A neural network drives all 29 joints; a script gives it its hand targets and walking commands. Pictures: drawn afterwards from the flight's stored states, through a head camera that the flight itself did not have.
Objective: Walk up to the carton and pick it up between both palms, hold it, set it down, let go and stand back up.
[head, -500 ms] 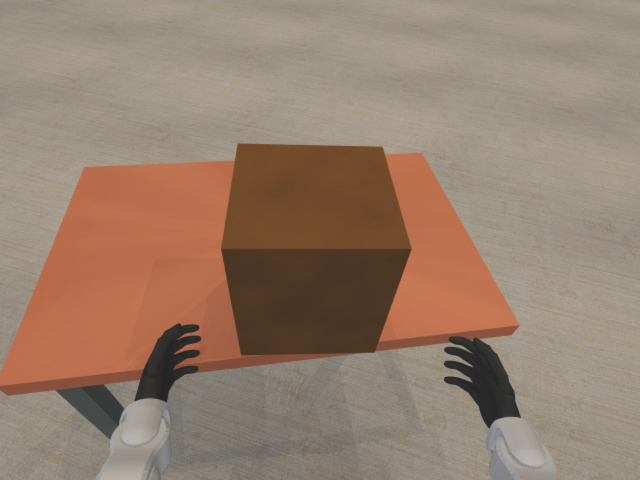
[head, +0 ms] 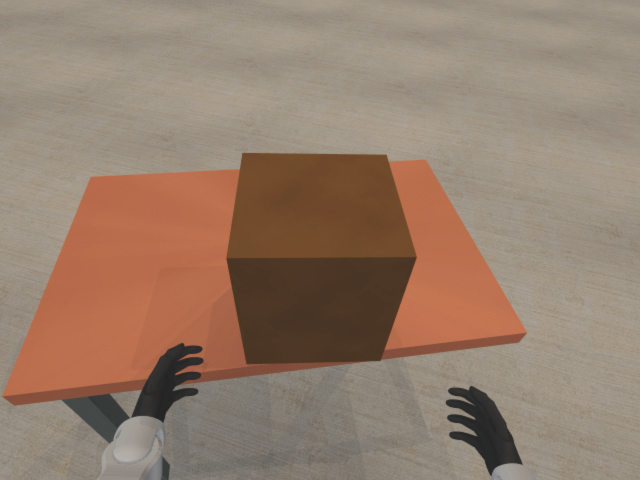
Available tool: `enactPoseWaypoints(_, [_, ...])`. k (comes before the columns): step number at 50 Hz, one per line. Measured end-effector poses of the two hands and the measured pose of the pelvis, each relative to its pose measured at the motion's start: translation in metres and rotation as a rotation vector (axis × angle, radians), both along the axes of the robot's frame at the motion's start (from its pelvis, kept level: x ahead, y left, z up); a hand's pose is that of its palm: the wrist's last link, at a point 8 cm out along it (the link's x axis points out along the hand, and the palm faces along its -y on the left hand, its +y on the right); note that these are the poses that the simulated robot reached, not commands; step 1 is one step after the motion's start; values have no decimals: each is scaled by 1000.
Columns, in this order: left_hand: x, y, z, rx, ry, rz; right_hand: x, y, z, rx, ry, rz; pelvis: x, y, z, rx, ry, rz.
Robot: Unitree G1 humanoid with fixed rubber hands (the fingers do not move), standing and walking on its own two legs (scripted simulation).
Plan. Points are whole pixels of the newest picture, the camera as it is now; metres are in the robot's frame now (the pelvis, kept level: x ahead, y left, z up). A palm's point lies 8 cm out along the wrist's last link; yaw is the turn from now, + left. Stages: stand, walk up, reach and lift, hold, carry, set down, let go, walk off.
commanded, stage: set down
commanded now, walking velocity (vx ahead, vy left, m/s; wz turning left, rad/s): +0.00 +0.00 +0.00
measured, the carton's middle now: (314, 262) +0.41 +0.04 +0.03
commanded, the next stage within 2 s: let go in 0.50 s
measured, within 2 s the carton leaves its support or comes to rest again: neither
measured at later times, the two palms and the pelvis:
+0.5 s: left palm (152, 403) +0.20 +0.23 -0.02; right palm out of the picture +0.15 -0.22 -0.07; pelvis -0.01 +0.00 +0.00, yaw +0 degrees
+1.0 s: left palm (154, 405) +0.20 +0.22 -0.02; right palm out of the picture +0.14 -0.23 -0.08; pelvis -0.01 -0.01 +0.00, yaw +1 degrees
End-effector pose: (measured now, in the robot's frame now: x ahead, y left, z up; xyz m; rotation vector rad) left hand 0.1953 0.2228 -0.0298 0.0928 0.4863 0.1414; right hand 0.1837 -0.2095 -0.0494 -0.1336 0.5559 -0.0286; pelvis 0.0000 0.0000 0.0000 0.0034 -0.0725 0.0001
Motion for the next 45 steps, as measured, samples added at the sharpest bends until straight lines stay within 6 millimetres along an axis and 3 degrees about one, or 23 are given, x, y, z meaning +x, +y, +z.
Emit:
enactPoseWaypoints(20, [4, 3, 5, 18, 69, -53, -25, -7, -24, -49, 128, -9, -8, 0, -1, 0, -33, -1])
enactPoseWaypoints(45, [3, 0, 6, 51, 93, -47, -38, -23, -27, -61, 147, -12, -14, -9, -3, 5, -36, 7])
